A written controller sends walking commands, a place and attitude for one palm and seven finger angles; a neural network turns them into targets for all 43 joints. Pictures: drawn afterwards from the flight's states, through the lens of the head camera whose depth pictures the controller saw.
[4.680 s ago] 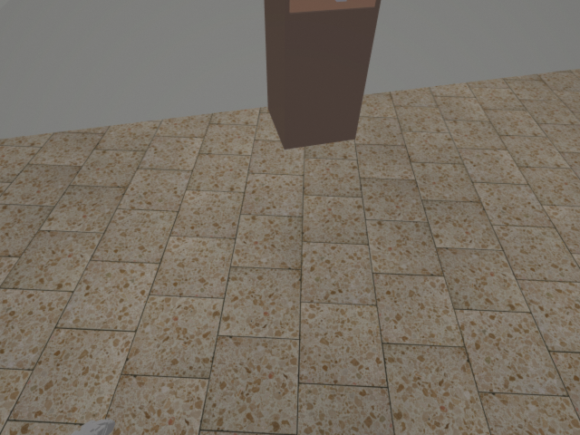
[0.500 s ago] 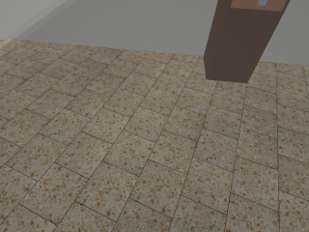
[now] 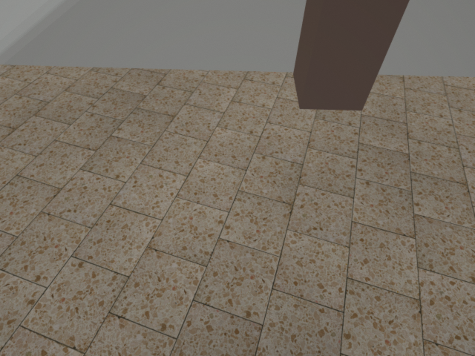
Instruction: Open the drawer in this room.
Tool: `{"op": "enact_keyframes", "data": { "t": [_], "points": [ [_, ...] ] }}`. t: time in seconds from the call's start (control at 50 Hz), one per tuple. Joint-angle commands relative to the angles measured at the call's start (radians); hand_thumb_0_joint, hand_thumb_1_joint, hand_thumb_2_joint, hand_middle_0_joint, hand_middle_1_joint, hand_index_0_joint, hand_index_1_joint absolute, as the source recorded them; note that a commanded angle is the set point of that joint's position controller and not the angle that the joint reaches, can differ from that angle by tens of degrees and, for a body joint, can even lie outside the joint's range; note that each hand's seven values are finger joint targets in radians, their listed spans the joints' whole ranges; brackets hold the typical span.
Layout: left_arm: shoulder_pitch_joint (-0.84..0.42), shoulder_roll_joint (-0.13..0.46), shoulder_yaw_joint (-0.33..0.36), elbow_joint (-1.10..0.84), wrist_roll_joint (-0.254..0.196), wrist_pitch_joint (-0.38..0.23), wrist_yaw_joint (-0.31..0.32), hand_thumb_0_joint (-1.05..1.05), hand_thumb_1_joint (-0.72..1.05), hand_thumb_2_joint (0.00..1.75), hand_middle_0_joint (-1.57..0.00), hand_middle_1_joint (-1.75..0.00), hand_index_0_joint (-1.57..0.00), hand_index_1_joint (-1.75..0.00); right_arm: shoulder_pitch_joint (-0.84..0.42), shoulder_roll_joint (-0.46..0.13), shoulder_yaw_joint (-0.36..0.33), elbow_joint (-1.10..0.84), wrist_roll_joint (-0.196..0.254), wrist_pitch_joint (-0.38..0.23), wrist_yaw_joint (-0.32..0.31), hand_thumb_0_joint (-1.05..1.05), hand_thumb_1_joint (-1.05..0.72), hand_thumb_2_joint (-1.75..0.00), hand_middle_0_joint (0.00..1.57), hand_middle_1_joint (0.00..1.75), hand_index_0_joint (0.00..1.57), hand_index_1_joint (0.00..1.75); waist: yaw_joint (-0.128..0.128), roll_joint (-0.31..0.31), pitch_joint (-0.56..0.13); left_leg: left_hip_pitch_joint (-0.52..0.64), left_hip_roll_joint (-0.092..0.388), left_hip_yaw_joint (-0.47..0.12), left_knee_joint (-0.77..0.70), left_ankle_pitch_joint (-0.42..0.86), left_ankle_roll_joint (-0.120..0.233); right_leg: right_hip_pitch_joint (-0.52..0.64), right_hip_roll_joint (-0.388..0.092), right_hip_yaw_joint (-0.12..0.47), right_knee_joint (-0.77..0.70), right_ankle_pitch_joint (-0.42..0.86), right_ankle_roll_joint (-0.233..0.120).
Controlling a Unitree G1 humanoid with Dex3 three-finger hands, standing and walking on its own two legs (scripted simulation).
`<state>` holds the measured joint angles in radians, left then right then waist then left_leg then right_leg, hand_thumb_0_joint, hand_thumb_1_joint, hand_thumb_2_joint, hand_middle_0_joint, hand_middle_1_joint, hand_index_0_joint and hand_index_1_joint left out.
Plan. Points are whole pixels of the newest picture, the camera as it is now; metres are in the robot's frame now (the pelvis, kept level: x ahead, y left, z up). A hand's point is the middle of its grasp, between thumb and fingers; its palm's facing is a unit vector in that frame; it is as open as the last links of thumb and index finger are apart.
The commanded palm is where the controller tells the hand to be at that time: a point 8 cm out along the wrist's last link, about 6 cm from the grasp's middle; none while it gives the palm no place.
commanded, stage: stand and wait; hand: left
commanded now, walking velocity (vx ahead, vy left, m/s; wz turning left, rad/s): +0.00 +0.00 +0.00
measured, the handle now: out of the picture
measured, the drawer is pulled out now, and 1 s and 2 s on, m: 0.00 0.00 0.00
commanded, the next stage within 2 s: turn or walk to find it in 0.04 s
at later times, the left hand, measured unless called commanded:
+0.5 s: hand out of the picture +0.02 +0.20 -0.17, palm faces +0.11 -0.97 -0.23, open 7.3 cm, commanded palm none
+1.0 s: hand out of the picture +0.00 +0.22 -0.16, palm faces +0.10 -0.96 -0.24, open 7.3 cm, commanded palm none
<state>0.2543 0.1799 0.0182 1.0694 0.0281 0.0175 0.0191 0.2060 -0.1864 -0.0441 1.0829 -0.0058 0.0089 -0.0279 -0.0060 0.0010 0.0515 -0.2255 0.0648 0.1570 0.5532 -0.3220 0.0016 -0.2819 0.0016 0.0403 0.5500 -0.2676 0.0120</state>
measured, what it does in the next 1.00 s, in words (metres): stands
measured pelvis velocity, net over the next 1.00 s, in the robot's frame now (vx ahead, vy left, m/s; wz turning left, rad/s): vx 0.00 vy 0.01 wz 0.11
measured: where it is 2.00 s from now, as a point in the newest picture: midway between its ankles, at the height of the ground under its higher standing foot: outside the picture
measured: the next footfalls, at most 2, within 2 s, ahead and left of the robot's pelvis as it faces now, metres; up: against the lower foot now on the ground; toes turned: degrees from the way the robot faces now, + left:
none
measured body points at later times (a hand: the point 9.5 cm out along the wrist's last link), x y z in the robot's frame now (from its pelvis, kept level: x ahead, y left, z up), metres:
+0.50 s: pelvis +0.00 +0.01 +0.00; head +0.02 +0.01 +0.45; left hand +0.01 +0.25 -0.15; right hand +0.06 -0.23 -0.15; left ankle -0.02 +0.11 -0.73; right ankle +0.02 -0.13 -0.73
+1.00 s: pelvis +0.00 +0.01 +0.01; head +0.01 +0.02 +0.46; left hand -0.01 +0.27 -0.15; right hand +0.08 -0.24 -0.13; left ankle -0.02 +0.11 -0.73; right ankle +0.02 -0.13 -0.73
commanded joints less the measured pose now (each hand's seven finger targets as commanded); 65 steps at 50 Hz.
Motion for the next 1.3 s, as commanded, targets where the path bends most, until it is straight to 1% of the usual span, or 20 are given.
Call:
{"op": "enact_keyframes", "data": {
  "t": [0.0, 0.04, 0.08, 0.16, 0.24, 0.3, 0.38, 0.42, 0.44, 0.5, 0.54, 0.68, 0.86, 0.92, 1.02, 1.12, 1.16, 1.22, 1.24, 1.28],
  "points": [
    [0.014, 0.124, 0.021, -0.043, -0.008, -0.021, 0.009, 0.0, 0.9, 0.9, -0.2, -0.3, -0.2, -0.3, 0.065, -0.092, -0.007, -0.024, -0.004, -0.023, 0.001, 0.0, -0.9, -0.9, 0.2, 0.3, 0.2, 0.3, -0.008, -0.024, -0.046, 0.072, 0.071, -0.107, -0.117, 0.139, 0.013, -0.027, -0.101, 0.101, -0.122, 0.215, -0.045],
    [0.01, 0.135, 0.02, -0.034, -0.009, -0.026, 0.01, 0.0, 0.9, 0.9, -0.2, -0.3, -0.2, -0.3, 0.05, -0.121, -0.006, -0.016, -0.005, -0.033, 0.001, 0.0, -0.9, -0.9, 0.2, 0.3, 0.2, 0.3, 0.005, 0.014, -0.042, 0.061, 0.091, -0.132, -0.165, 0.163, 0.025, 0.011, -0.086, 0.06, -0.113, 0.214, -0.034],
    [-0.014, 0.18, 0.026, -0.03, -0.008, -0.04, 0.008, 0.0, 0.9, 0.9, -0.2, -0.3, -0.2, -0.3, 0.019, -0.174, -0.014, -0.013, -0.003, -0.044, 0.004, 0.0, -0.9, -0.9, 0.2, 0.3, 0.2, 0.3, 0.013, 0.009, -0.047, 0.051, 0.089, -0.15, -0.192, 0.17, 0.031, 0.059, -0.094, 0.044, -0.13, 0.206, -0.035],
    [-0.002, 0.123, 0.014, -0.02, -0.013, -0.025, 0.015, 0.0, 0.9, 0.9, -0.2, -0.3, -0.2, -0.3, 0.038, -0.105, 0.001, -0.003, -0.005, -0.03, 0.01, 0.0, -0.9, -0.9, 0.2, 0.3, 0.2, 0.3, 0.014, 0.027, -0.015, 0.016, 0.081, -0.163, -0.191, 0.19, 0.025, 0.054, -0.109, 0.006, -0.111, 0.186, -0.014],
    [-0.001, 0.13, 0.022, -0.046, -0.01, -0.015, 0.016, 0.0, 0.9, 0.9, -0.2, -0.3, -0.2, -0.3, 0.035, -0.119, -0.007, -0.025, -0.007, -0.014, 0.015, 0.0, -0.9, -0.9, 0.2, 0.3, 0.2, 0.3, 0.02, 0.034, -0.01, -0.031, 0.084, -0.2, -0.178, 0.174, 0.036, 0.042, -0.113, -0.029, -0.083, 0.136, -0.002],
    [-0.009, 0.143, 0.031, -0.07, -0.008, -0.014, 0.016, 0.0, 0.9, 0.9, -0.2, -0.3, -0.2, -0.3, 0.036, -0.126, -0.014, -0.055, -0.008, -0.005, 0.019, 0.0, -0.9, -0.9, 0.2, 0.3, 0.2, 0.3, 0.014, -0.014, -0.022, -0.059, 0.065, -0.201, -0.129, 0.169, 0.032, 0.041, -0.139, -0.018, -0.087, 0.133, -0.007],
    [-0.013, 0.162, 0.034, -0.088, -0.008, -0.017, 0.016, 0.0, 0.9, 0.9, -0.2, -0.3, -0.2, -0.3, 0.06, -0.098, -0.011, -0.07, -0.011, 0.0, 0.021, 0.0, -0.9, -0.9, 0.2, 0.3, 0.2, 0.3, -0.003, -0.112, -0.074, -0.028, 0.008, -0.152, -0.039, 0.131, 0.01, 0.026, -0.201, 0.053, -0.153, 0.104, -0.043],
    [-0.025, 0.155, 0.029, -0.087, -0.009, -0.018, 0.016, 0.0, 0.9, 0.9, -0.2, -0.3, -0.2, -0.3, 0.071, -0.094, -0.007, -0.064, -0.01, -0.002, 0.02, 0.0, -0.9, -0.9, 0.2, 0.3, 0.2, 0.3, -0.013, -0.085, -0.086, 0.012, 0.016, -0.163, -0.05, 0.166, 0.009, 0.01, -0.188, 0.036, -0.142, 0.113, -0.042],
    [-0.03, 0.145, 0.026, -0.084, -0.01, -0.018, 0.016, 0.0, 0.9, 0.9, -0.2, -0.3, -0.2, -0.3, 0.063, -0.101, -0.004, -0.061, -0.011, -0.006, 0.02, 0.0, -0.9, -0.9, 0.2, 0.3, 0.2, 0.3, -0.011, -0.041, -0.073, 0.021, 0.037, -0.186, -0.085, 0.197, 0.015, 0.002, -0.163, 0.006, -0.119, 0.115, -0.029],
    [-0.006, 0.117, 0.015, -0.06, -0.011, -0.018, 0.016, 0.0, 0.9, 0.9, -0.2, -0.3, -0.2, -0.3, 0.03, -0.132, -0.001, -0.053, -0.006, -0.019, 0.015, 0.0, -0.9, -0.9, 0.2, 0.3, 0.2, 0.3, 0.013, 0.067, -0.06, -0.01, 0.095, -0.253, -0.178, 0.253, 0.041, 0.061, -0.104, -0.066, -0.079, 0.107, 0.007],
    [0.012, 0.112, 0.009, -0.035, -0.009, -0.02, 0.015, 0.0, 0.9, 0.9, -0.2, -0.3, -0.2, -0.3, 0.015, -0.133, 0.002, -0.047, -0.005, -0.023, 0.012, 0.0, -0.9, -0.9, 0.2, 0.3, 0.2, 0.3, 0.019, 0.052, -0.038, -0.022, 0.088, -0.245, -0.195, 0.229, 0.04, 0.081, -0.107, -0.059, -0.106, 0.115, 0.008],
    [0.017, 0.144, 0.003, 0.009, -0.01, -0.035, 0.012, 0.0, 0.9, 0.9, -0.2, -0.3, -0.2, -0.3, 0.008, -0.149, 0.003, -0.019, -0.001, -0.03, 0.008, 0.0, -0.9, -0.9, 0.2, 0.3, 0.2, 0.3, 0.007, 0.007, -0.024, 0.039, 0.061, -0.212, -0.207, 0.203, 0.027, 0.085, -0.13, -0.024, -0.185, 0.139, -0.006],
    [-0.007, 0.194, 0.01, 0.023, -0.01, -0.048, 0.007, 0.0, 0.9, 0.9, -0.2, -0.3, -0.2, -0.3, -0.025, -0.205, -0.002, -0.01, -0.001, -0.043, 0.006, 0.0, -0.9, -0.9, 0.2, 0.3, 0.2, 0.3, 0.01, -0.001, -0.039, 0.085, 0.064, -0.209, -0.233, 0.246, 0.029, 0.123, -0.139, -0.019, -0.222, 0.176, -0.015],
    [-0.036, 0.219, 0.015, 0.02, -0.01, -0.048, 0.005, 0.0, 0.9, 0.9, -0.2, -0.3, -0.2, -0.3, -0.042, -0.227, -0.003, -0.009, -0.001, -0.044, 0.007, 0.0, -0.9, -0.9, 0.2, 0.3, 0.2, 0.3, 0.011, 0.0, -0.021, 0.072, 0.067, -0.212, -0.252, 0.228, 0.028, 0.133, -0.14, -0.02, -0.235, 0.162, -0.016],
    [-0.016, 0.163, 0.009, 0.013, -0.013, -0.021, 0.011, 0.0, 0.9, 0.9, -0.2, -0.3, -0.2, -0.3, -0.02, -0.162, 0.015, -0.016, -0.006, -0.021, 0.016, 0.0, -0.9, -0.9, 0.2, 0.3, 0.2, 0.3, 0.02, 0.023, -0.021, 0.002, 0.065, -0.229, -0.226, 0.244, 0.021, 0.141, -0.148, -0.062, -0.177, 0.138, 0.007],
    [-0.027, 0.185, 0.026, -0.03, -0.013, -0.01, 0.014, 0.0, 0.9, 0.9, -0.2, -0.3, -0.2, -0.3, -0.015, -0.181, 0.005, -0.052, -0.009, -0.005, 0.022, 0.0, -0.9, -0.9, 0.2, 0.3, 0.2, 0.3, 0.025, 0.021, -0.051, -0.067, 0.065, -0.258, -0.165, 0.298, 0.026, 0.157, -0.162, -0.083, -0.11, 0.171, 0.008],
    [-0.023, 0.171, 0.013, -0.023, -0.012, -0.017, 0.013, 0.0, 0.9, 0.9, -0.2, -0.3, -0.2, -0.3, -0.008, -0.167, 0.013, -0.045, -0.009, -0.012, 0.019, 0.0, -0.9, -0.9, 0.2, 0.3, 0.2, 0.3, 0.021, -0.004, -0.087, -0.016, 0.058, -0.241, -0.165, 0.282, 0.02, 0.149, -0.159, -0.062, -0.137, 0.169, 0.002],
    [-0.08, 0.249, 0.018, -0.022, -0.011, -0.044, 0.004, 0.0, 0.9, 0.9, -0.2, -0.3, -0.2, -0.3, -0.029, -0.247, -0.001, -0.028, -0.004, -0.034, 0.014, 0.0, -0.9, -0.9, 0.2, 0.3, 0.2, 0.3, 0.01, -0.02, -0.088, 0.067, 0.062, -0.231, -0.197, 0.282, 0.021, 0.144, -0.149, -0.025, -0.197, 0.192, -0.02],
    [-0.087, 0.24, 0.018, -0.021, -0.012, -0.043, 0.003, 0.0, 0.9, 0.9, -0.2, -0.3, -0.2, -0.3, -0.03, -0.236, -0.001, -0.02, -0.004, -0.036, 0.012, 0.0, -0.9, -0.9, 0.2, 0.3, 0.2, 0.3, 0.009, -0.012, -0.076, 0.076, 0.065, -0.219, -0.197, 0.283, 0.018, 0.135, -0.148, -0.021, -0.199, 0.209, -0.02],
    [-0.059, 0.173, 0.009, -0.01, -0.015, -0.025, 0.006, 0.0, 0.9, 0.9, -0.2, -0.3, -0.2, -0.3, 0.006, -0.157, 0.011, -0.008, -0.005, -0.027, 0.006, 0.0, -0.9, -0.9, 0.2, 0.3, 0.2, 0.3, 0.004, -0.012, -0.054, 0.075, 0.067, -0.185, -0.182, 0.277, 0.007, 0.112, -0.142, -0.011, -0.181, 0.239, -0.014]
  ]
}}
